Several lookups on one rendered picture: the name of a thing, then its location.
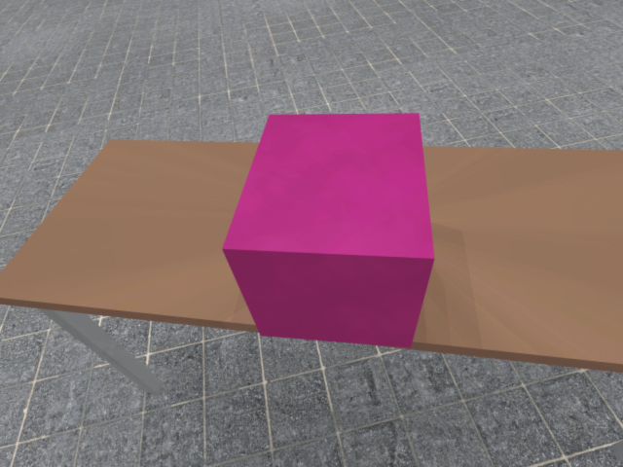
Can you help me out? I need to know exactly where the carton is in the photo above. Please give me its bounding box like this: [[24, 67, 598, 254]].
[[222, 113, 434, 348]]

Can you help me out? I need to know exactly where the table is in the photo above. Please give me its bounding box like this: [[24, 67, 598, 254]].
[[0, 139, 623, 462]]

